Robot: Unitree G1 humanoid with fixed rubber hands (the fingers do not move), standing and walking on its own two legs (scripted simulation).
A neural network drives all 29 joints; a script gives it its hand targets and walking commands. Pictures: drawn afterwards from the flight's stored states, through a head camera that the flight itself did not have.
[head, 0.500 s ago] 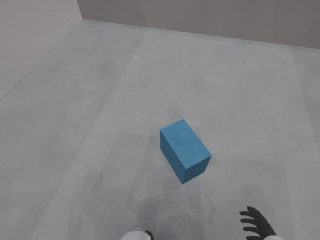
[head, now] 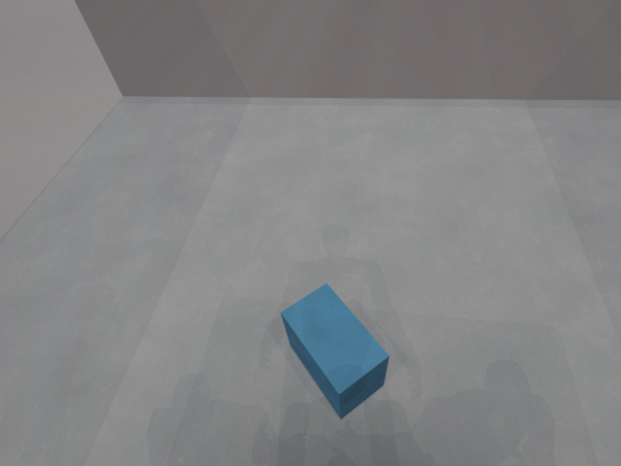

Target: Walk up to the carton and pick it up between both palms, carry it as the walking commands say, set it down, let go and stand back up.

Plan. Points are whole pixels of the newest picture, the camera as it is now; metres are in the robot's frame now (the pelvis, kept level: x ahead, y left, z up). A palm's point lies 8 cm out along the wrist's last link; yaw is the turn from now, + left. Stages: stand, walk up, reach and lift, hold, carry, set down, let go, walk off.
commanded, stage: walk up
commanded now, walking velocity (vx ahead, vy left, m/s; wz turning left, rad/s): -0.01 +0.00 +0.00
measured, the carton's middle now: (333, 350) +0.54 -0.01 -0.65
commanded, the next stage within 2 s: none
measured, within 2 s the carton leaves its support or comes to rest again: neither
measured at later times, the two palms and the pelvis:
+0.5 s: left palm out of the picture +0.06 +0.24 -0.13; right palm out of the picture +0.00 -0.29 -0.10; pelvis +0.03 -0.02 +0.01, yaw +7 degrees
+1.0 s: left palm out of the picture +0.05 +0.08 -0.13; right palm (552, 321) +0.33 -0.37 -0.12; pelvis +0.12 -0.17 +0.00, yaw +19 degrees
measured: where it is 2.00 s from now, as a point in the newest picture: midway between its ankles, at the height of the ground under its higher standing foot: outside the picture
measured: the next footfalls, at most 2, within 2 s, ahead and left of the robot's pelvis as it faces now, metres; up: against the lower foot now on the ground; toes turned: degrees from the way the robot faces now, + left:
left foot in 0.18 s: +0.04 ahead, +0.12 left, +0.00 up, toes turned +5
right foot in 0.70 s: +0.16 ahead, -0.24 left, +0.00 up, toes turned +9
